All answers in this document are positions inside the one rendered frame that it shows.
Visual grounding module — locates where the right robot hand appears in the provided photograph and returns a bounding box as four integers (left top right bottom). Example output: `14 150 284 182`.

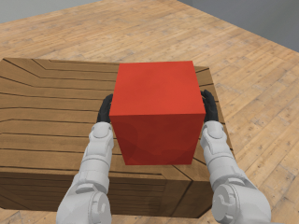
200 90 219 123

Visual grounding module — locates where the pedestal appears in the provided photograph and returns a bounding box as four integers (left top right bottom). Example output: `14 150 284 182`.
0 57 235 218

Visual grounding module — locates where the right robot forearm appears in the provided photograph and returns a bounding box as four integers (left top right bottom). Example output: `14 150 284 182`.
200 120 271 220

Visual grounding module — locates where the robot right upper arm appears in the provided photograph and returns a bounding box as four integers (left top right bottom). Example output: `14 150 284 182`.
211 183 285 224

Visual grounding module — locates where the robot left upper arm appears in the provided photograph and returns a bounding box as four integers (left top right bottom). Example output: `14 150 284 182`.
56 190 112 224

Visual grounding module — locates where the left robot forearm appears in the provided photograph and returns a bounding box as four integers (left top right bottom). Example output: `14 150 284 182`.
55 121 114 224

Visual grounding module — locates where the carton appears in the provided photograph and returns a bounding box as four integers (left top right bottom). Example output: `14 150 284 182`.
109 61 206 165

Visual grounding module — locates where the left robot hand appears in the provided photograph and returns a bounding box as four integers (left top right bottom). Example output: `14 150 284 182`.
96 93 113 123

